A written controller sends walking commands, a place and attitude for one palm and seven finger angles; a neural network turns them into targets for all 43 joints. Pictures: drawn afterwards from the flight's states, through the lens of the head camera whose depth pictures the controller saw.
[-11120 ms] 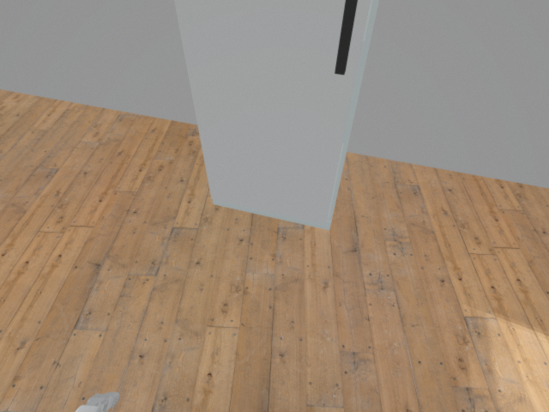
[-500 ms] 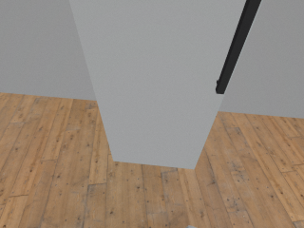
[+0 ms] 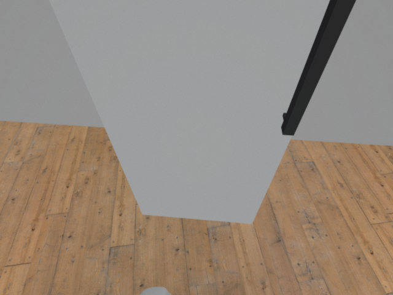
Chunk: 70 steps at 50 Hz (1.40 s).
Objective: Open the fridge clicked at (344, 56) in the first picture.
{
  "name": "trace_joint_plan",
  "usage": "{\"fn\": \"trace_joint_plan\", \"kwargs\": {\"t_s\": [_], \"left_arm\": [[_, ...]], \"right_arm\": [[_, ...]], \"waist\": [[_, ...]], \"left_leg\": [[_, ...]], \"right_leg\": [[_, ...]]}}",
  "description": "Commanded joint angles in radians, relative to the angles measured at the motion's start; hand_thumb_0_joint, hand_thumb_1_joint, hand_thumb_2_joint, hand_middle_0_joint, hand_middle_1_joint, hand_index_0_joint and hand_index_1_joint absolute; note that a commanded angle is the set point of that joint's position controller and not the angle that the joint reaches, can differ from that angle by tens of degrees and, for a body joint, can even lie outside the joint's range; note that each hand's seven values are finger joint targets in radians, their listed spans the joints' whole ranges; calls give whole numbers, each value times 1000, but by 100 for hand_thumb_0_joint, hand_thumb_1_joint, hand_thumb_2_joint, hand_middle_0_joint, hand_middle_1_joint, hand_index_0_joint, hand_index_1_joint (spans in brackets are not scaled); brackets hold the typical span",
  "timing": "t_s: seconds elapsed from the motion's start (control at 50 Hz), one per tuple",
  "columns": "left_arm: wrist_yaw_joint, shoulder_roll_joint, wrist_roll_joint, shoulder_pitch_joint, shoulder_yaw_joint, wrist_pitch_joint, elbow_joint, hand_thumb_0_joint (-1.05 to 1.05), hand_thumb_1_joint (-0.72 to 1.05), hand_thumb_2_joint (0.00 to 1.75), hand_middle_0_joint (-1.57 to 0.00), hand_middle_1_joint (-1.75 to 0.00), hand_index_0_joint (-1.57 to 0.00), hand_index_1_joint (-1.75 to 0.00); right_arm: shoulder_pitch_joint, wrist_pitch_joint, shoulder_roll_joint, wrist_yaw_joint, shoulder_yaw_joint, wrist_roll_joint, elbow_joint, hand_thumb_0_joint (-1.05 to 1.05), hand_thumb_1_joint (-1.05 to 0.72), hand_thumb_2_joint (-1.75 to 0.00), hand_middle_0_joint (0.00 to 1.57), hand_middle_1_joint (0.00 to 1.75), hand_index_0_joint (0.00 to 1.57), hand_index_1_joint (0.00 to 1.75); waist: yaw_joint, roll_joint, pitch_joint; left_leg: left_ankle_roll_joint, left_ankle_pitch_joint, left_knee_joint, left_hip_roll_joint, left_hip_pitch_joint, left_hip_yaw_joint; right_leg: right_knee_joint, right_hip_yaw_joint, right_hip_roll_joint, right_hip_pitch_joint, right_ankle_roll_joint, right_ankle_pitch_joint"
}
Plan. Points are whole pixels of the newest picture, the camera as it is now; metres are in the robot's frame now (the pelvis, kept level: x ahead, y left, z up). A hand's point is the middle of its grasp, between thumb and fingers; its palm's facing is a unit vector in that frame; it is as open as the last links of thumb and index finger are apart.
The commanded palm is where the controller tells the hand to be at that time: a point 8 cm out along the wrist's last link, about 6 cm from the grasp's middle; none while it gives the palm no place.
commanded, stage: come to a stop and stand still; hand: right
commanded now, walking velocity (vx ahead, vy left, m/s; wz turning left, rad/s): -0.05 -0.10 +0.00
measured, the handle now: (309, 67) +0.51 -0.19 +0.21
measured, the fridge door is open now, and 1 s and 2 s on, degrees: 0 0 0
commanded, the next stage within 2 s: look again from close up in 1.44 s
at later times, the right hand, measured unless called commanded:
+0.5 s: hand out of the picture -0.02 -0.16 -0.16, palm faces +0.12 +0.96 -0.26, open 7.3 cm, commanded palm none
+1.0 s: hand out of the picture +0.00 -0.16 -0.18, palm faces +0.01 +0.98 -0.20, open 7.3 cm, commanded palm none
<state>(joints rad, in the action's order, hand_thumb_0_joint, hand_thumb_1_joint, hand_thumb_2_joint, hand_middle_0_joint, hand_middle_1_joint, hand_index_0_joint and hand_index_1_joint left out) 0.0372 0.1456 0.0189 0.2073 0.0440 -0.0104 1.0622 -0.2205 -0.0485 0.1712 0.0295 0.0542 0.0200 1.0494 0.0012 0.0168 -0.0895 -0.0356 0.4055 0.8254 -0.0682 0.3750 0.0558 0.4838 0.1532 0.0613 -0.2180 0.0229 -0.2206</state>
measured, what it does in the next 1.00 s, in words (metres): steps on the spot: left foot, then right foot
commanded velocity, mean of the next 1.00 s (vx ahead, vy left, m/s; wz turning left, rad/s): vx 0.05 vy -0.02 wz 0.00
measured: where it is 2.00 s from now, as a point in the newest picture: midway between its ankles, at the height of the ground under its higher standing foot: outside the picture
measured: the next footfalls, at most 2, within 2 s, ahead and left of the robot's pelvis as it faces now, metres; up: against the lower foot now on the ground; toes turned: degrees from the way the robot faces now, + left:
left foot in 0.08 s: +0.06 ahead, +0.15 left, +0.00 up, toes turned +6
right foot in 0.60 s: -0.01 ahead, -0.10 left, +0.00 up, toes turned -6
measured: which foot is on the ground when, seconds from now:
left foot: up 0.00-0.06, down 0.08-0.60, up 0.62-0.98, down 1.00-1.00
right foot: down 0.00-0.10, up 0.12-0.58, down 0.60-1.00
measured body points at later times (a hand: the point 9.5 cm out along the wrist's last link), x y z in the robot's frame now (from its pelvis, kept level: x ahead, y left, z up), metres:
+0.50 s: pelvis -0.05 +0.04 +0.00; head -0.03 +0.06 +0.45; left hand +0.01 +0.28 -0.16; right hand -0.03 -0.21 -0.14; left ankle +0.02 +0.14 -0.74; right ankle -0.10 -0.12 -0.70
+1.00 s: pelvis -0.04 +0.02 +0.00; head -0.01 +0.02 +0.45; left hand -0.10 +0.22 -0.16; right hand +0.00 -0.22 -0.16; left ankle -0.03 +0.13 -0.74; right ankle -0.10 -0.11 -0.74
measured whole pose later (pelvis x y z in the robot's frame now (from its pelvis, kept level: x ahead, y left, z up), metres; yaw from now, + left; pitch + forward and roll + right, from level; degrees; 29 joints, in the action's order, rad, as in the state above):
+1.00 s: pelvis -0.04 +0.02 +0.00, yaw +0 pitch +0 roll -1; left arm 0.04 0.10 0.02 0.37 0.02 0.00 1.12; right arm -0.21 -0.02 0.17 0.01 0.05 0.01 1.08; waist 0.04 0.01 -0.06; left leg -0.03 0.23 0.53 -0.04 0.28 0.06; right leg 0.44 0.06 0.03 -0.12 -0.02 -0.33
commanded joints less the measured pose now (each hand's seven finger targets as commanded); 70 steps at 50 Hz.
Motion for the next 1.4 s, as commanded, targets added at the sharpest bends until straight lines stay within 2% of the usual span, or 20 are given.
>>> {"fn": "trace_joint_plan", "kwargs": {"t_s": [0.0,0.04,0.08,0.1,0.28,0.46,0.52,0.54,0.58,0.6,0.66,0.72,0.88,0.94,0.96,1.0,1.04,1.16,1.24,1.38], "left_arm": [[3,166,6,13,46,4,-48,0,90,90,-20,-30,-20,-30],[-7,138,-4,22,46,0,-46,0,90,90,-20,-30,-20,-30],[-18,39,-16,50,28,-12,-72,0,90,90,-20,-30,-20,-30],[-19,59,-13,44,33,-26,-69,0,90,90,-20,-30,-20,-30],[-38,108,4,34,40,-46,-64,0,90,90,-20,-30,-20,-30],[-46,96,-5,47,24,-29,-82,0,90,90,-20,-30,-20,-30],[-38,74,-6,190,12,-10,-31,0,90,90,-20,-30,-20,-30],[-32,86,-7,236,9,-2,-12,0,90,90,-20,-30,-20,-30],[-17,194,8,211,27,14,-33,0,90,90,-20,-30,-20,-30],[-10,215,9,135,26,8,-63,0,90,90,-20,-30,-20,-30],[-1,161,7,53,4,23,-63,0,90,90,-20,-30,-20,-30],[8,148,2,124,1,36,-37,0,90,90,-20,-30,-20,-30],[28,147,12,216,14,29,24,0,90,90,-20,-30,-20,-30],[22,141,1,202,19,28,38,0,90,90,-20,-30,-20,-30],[17,114,-7,216,17,32,40,0,90,90,-20,-30,-20,-30],[6,27,-19,201,-4,33,24,0,90,90,-20,-30,-20,-30],[11,18,-13,190,-4,12,31,0,90,90,-20,-30,-20,-30],[5,10,-8,235,-11,8,90,0,90,90,-20,-30,-20,-30],[1,45,-4,151,-14,11,77,0,90,90,-20,-30,-20,-30],[6,64,-7,137,-18,24,65,0,90,90,-20,-30,-20,-30]], "right_arm": [[-106,22,38,2,6,-2,-34,0,-90,-90,20,30,20,30],[-141,40,69,5,8,3,-21,0,-90,-90,20,30,20,30],[-96,61,190,10,17,9,-42,0,-90,-90,20,30,20,30],[-81,57,197,7,16,7,-57,0,-90,-90,20,30,20,30],[-63,56,174,21,35,6,-73,0,-90,-90,20,30,20,30],[-66,47,206,7,43,21,-71,0,-90,-90,20,30,20,30],[-8,38,204,4,41,11,-65,0,-90,-90,20,30,20,30],[4,35,182,1,32,4,-61,0,-90,-90,20,30,20,30],[-10,30,68,-8,5,-13,-72,0,-90,-90,20,30,20,30],[7,26,60,-8,6,-5,-75,0,-90,-90,20,30,20,30],[-46,19,77,-26,15,12,-17,0,-90,-90,20,30,20,30],[-62,34,65,-34,11,8,1,0,-90,-90,20,30,20,30],[29,32,37,-28,-2,-8,-36,0,-90,-90,20,30,20,30],[-55,51,38,-24,0,-11,3,0,-90,-90,20,30,20,30],[-93,62,70,-18,3,-10,16,0,-90,-90,20,30,20,30],[-144,75,148,1,10,-11,55,0,-90,-90,20,30,20,30],[-98,77,143,6,11,-9,47,0,-90,-90,20,30,20,30],[22,63,78,10,-14,-17,34,0,-90,-90,20,30,20,30],[9,50,63,6,-16,-13,32,0,-90,-90,20,30,20,30],[-55,70,78,7,-25,-15,53,0,-90,-90,20,30,20,30]], "waist": [[-15,-197,97],[-34,-116,121],[-13,221,97],[-27,151,108],[-50,143,74],[-59,205,89],[11,177,118],[32,117,123],[35,-288,35],[23,-292,-63],[-24,-215,-98],[-3,-128,-76],[42,-187,18],[1,-158,85],[-9,-88,124],[-22,134,178],[-17,206,148],[32,51,58],[-2,-66,-62],[0,-37,67]], "left_leg": [[5,-94,-175,9,-89,23],[3,-306,-376,-13,-205,7],[143,-570,-513,-304,-169,-294],[203,-481,-548,-338,-101,-283],[171,-301,-550,-266,-209,-239],[162,29,-649,-233,-155,-266],[94,92,-622,-163,-24,-183],[60,127,-569,-122,38,-142],[-2,64,-243,23,151,13],[3,36,-129,27,140,-9],[3,-69,63,28,106,-59],[-13,-118,114,28,196,-56],[-8,-8,-149,21,51,-10],[5,-245,-398,43,-152,28],[17,-401,-463,3,-288,-22],[121,-782,-415,-237,-469,-200],[192,-749,-465,-236,-358,-208],[128,-443,-454,-126,-159,-86],[60,-187,-516,-49,-115,-63],[60,-478,-485,-64,-241,-60]], "right_leg": [[-78,-164,231,42,113,473],[14,-119,152,-15,39,249],[209,-48,-18,-133,-51,-283],[310,-104,-18,-90,-46,-345],[549,-176,-21,-268,-76,-156],[202,-104,-43,-93,-60,-246],[-35,-57,-74,147,-43,-104],[-120,-75,-62,233,-39,-75],[-364,-442,216,104,38,-427],[-447,-521,295,-67,84,-537],[-419,-398,211,-122,62,-383],[-359,-321,180,51,68,-135],[-145,-275,230,177,119,584],[-54,-234,163,126,57,506],[6,-206,122,59,19,421],[74,-94,10,-141,-53,-121],[169,-118,20,-96,-57,-293],[-47,-123,39,77,-50,29],[-122,-150,78,10,-39,40],[-113,-129,78,101,-38,185]]}}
